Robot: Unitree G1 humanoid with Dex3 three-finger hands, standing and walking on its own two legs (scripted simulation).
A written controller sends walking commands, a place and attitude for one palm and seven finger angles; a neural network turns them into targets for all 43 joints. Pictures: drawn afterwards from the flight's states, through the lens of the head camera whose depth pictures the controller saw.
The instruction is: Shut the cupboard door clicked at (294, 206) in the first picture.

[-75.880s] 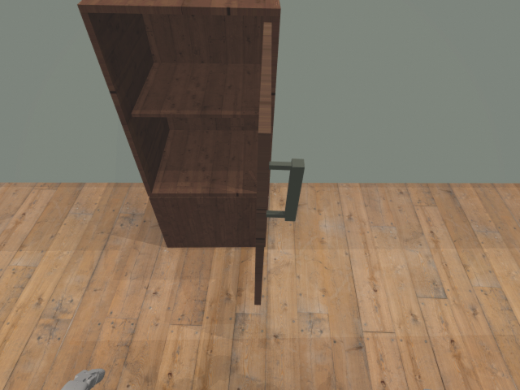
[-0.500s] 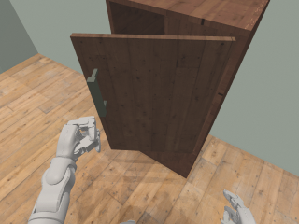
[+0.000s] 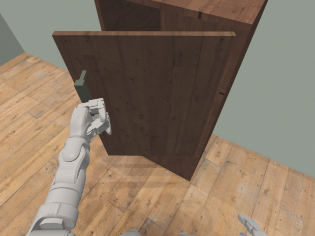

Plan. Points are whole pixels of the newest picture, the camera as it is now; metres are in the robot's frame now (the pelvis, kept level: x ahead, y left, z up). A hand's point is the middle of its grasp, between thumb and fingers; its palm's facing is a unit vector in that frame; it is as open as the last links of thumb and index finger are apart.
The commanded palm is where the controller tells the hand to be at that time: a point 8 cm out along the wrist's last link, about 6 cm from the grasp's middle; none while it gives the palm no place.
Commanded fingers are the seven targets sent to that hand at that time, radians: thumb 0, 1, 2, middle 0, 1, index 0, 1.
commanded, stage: bring the fist close to the handle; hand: left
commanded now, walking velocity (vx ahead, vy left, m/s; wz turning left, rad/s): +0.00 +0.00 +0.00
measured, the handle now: (90, 97) +0.46 +0.20 +0.08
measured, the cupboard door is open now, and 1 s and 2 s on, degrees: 29 24 8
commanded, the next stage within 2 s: push the door shut along its arc in 0.28 s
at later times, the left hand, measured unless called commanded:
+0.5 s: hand (102, 126) +0.37 +0.15 +0.08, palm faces -0.03 -1.00 -0.03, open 3.1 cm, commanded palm +0.35 +0.20 +0.08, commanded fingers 0.00 0.90 0.90 -1.30 -1.50 -1.30 -1.50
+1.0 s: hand (105, 107) +0.42 +0.15 +0.09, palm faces -0.15 -0.99 -0.02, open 3.1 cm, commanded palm +0.42 +0.19 +0.08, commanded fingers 0.00 0.90 0.90 -1.30 -1.50 -1.30 -1.50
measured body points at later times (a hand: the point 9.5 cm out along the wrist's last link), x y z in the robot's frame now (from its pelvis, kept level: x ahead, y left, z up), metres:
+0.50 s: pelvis -0.01 +0.01 +0.00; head +0.03 +0.00 +0.45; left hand +0.36 +0.20 +0.08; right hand +0.13 -0.24 -0.10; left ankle +0.02 +0.10 -0.69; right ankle +0.00 -0.09 -0.69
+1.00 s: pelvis -0.02 +0.01 -0.01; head +0.04 +0.02 +0.43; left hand +0.42 +0.20 +0.09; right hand +0.04 -0.25 -0.13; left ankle +0.02 +0.10 -0.69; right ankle +0.00 -0.09 -0.69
